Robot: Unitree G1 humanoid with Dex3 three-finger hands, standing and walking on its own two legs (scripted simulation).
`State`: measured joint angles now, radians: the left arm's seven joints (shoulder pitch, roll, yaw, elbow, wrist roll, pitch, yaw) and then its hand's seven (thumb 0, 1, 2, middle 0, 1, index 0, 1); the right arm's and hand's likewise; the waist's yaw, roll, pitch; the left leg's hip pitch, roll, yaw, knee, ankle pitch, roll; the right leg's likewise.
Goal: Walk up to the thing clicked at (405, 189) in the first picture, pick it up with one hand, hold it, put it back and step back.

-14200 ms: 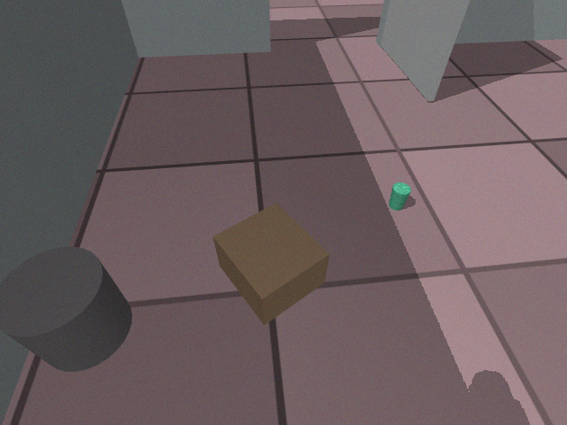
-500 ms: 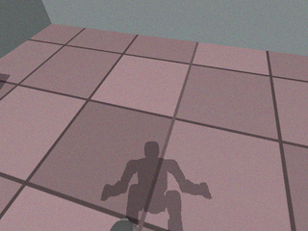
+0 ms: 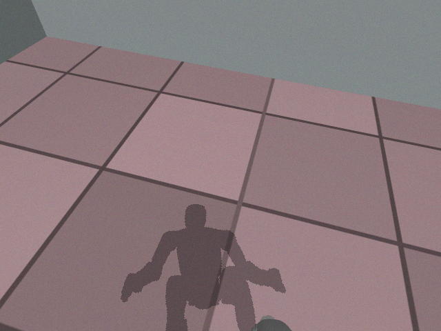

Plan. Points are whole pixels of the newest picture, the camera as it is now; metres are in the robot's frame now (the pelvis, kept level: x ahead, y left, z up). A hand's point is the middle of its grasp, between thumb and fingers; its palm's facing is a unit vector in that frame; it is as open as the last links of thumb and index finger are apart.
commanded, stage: walk up
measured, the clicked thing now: out of the picture -0.76 +0.77 -0.71
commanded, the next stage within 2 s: none
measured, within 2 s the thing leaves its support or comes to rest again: neither
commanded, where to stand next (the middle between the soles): +0.44 -0.01 m, yaw +2 degrees
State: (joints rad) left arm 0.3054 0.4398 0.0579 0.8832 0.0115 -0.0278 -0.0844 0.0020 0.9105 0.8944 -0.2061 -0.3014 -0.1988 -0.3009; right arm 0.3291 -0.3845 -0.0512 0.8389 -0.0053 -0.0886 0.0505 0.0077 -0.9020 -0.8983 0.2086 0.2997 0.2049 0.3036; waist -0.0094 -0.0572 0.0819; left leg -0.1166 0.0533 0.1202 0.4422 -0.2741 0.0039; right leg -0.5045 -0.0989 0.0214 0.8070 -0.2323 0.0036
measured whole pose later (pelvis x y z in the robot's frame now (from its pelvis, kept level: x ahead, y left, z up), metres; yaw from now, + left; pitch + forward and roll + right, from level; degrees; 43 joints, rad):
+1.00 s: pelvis +0.36 -0.07 -0.01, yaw +27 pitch -2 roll +1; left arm 0.17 0.47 0.08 0.80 0.01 0.05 -0.08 0.00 0.91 0.89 -0.21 -0.30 -0.20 -0.30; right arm 0.36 -0.39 -0.04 0.85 -0.02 0.01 0.01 0.01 -0.90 -0.90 0.21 0.30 0.21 0.30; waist -0.02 -0.06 0.08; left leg -0.26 0.01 -0.16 0.54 -0.26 -0.04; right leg -0.45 -0.05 0.06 0.72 -0.29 0.02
